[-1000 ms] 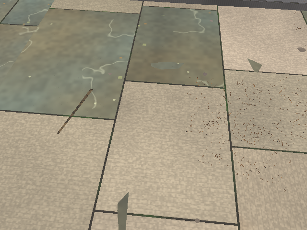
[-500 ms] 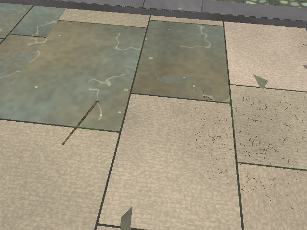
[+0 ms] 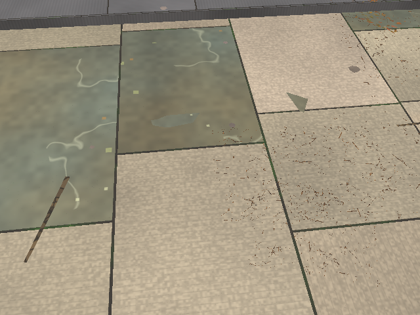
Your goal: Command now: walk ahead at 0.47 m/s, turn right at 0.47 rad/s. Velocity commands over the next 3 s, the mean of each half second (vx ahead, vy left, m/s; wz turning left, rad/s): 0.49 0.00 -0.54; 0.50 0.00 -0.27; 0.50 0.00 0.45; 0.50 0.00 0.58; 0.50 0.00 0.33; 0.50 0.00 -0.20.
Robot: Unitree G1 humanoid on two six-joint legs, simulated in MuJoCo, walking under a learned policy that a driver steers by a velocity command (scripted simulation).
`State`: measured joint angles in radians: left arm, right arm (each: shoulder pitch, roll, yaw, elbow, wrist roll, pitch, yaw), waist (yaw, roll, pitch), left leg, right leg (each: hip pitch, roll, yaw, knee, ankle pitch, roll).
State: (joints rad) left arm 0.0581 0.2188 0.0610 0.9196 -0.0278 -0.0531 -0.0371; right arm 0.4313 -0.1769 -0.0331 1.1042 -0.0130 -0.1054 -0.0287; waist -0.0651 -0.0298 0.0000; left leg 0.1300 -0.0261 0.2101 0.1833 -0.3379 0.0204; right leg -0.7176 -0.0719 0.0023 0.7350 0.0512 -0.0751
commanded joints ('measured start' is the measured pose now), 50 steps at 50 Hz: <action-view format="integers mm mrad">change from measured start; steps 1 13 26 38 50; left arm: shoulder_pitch -178 79 291 236 -66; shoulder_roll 15 103 178 117 117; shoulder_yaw -10 31 49 26 4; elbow -121 -129 -119 -216 -313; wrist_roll -1 20 -2 5 5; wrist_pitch -15 -37 -14 -7 -55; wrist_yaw -25 0 49 42 11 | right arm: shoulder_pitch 40 -157 -510 -197 -54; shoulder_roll -170 -199 -186 -167 -265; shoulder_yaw -31 -52 -40 -43 -68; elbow -33 -247 -419 -341 -281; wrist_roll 10 29 22 -3 48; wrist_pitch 6 -51 -36 -22 18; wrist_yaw -7 13 32 46 31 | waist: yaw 4 40 138 56 12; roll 76 69 -64 124 144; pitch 156 -55 -9 -14 9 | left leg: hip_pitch -55 -758 -632 -256 -265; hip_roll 296 165 42 261 248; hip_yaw -22 -313 -278 -495 -421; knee -16 1077 308 23 48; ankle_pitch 615 19 384 186 290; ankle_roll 88 1 -51 169 166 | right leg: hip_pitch -26 589 537 39 244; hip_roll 16 -100 -44 -12 45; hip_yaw -68 363 350 125 32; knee -75 -511 -401 448 -208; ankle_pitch -37 -84 -170 -368 -106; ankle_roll -28 -240 -141 35 74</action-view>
